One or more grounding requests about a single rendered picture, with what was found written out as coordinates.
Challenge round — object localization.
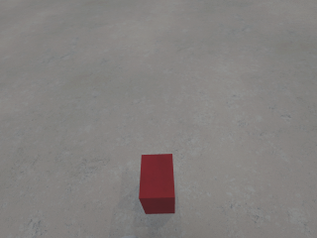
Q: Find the carton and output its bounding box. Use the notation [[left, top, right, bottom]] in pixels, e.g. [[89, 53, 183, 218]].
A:
[[139, 154, 175, 214]]

